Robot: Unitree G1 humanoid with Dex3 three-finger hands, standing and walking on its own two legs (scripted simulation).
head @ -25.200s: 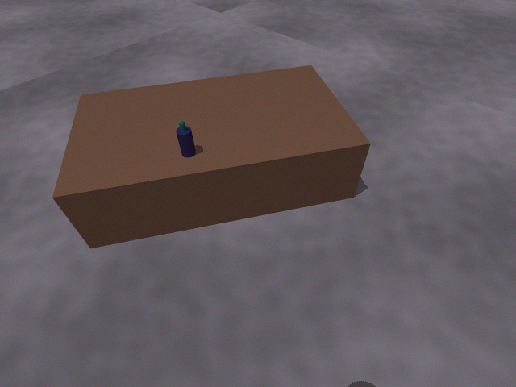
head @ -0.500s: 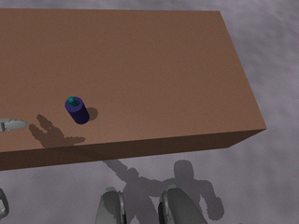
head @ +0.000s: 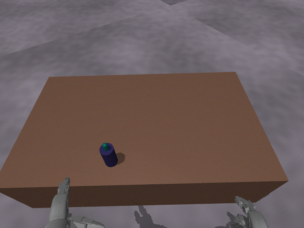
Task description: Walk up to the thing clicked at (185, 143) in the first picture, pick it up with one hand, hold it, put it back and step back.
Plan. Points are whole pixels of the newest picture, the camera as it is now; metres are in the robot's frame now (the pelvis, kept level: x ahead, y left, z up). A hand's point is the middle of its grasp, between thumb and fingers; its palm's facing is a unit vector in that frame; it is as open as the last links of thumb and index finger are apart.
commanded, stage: home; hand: left
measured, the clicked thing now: (108, 153) +0.50 +0.21 -0.29
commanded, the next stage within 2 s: none
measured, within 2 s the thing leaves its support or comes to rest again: neither
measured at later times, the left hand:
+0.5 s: hand out of the picture +0.15 +0.15 -0.07, palm faces +0.11 -0.96 -0.27, open 17.4 cm
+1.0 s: hand out of the picture +0.16 +0.17 -0.07, palm faces +0.11 -0.95 -0.27, open 17.4 cm
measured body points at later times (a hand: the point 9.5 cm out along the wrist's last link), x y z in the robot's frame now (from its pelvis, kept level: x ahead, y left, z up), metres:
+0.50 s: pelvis -0.01 -0.02 +0.00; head +0.02 -0.03 +0.45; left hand +0.15 +0.20 -0.05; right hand +0.16 -0.26 -0.08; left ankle +0.01 +0.11 -0.70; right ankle -0.02 -0.13 -0.70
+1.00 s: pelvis +0.00 -0.02 -0.01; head +0.03 -0.01 +0.44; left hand +0.15 +0.22 -0.05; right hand +0.17 -0.26 -0.08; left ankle +0.01 +0.11 -0.70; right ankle -0.02 -0.13 -0.70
